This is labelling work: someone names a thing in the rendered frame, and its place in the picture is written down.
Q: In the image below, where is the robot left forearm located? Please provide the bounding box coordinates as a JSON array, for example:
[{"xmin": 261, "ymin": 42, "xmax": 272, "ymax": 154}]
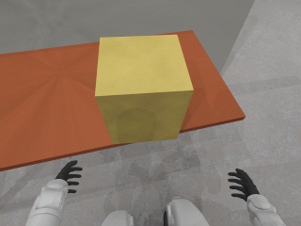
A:
[{"xmin": 25, "ymin": 179, "xmax": 69, "ymax": 226}]

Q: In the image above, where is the robot right forearm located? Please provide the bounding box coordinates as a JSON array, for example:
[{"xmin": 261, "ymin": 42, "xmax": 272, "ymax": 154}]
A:
[{"xmin": 246, "ymin": 194, "xmax": 286, "ymax": 226}]

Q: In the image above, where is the left robot hand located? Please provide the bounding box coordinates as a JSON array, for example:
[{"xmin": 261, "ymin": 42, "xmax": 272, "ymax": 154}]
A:
[{"xmin": 56, "ymin": 160, "xmax": 82, "ymax": 193}]

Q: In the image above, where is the table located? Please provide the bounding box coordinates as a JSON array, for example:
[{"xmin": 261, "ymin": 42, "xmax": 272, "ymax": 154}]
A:
[{"xmin": 0, "ymin": 30, "xmax": 246, "ymax": 171}]

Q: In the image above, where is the carton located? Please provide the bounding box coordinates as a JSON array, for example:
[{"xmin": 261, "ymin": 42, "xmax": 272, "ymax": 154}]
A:
[{"xmin": 95, "ymin": 34, "xmax": 194, "ymax": 145}]

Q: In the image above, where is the right robot hand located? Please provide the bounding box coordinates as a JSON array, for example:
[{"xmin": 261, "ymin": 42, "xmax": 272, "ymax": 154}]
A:
[{"xmin": 228, "ymin": 168, "xmax": 260, "ymax": 202}]

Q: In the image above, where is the left robot thigh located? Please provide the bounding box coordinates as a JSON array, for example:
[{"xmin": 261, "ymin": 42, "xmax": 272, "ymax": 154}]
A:
[{"xmin": 102, "ymin": 210, "xmax": 134, "ymax": 226}]

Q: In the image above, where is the robot thigh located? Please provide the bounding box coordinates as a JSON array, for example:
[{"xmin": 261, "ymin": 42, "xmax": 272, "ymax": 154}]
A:
[
  {"xmin": 102, "ymin": 210, "xmax": 134, "ymax": 226},
  {"xmin": 166, "ymin": 199, "xmax": 210, "ymax": 226}
]

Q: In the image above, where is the right robot thigh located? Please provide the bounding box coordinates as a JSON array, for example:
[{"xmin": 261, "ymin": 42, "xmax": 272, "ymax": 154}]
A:
[{"xmin": 166, "ymin": 199, "xmax": 210, "ymax": 226}]

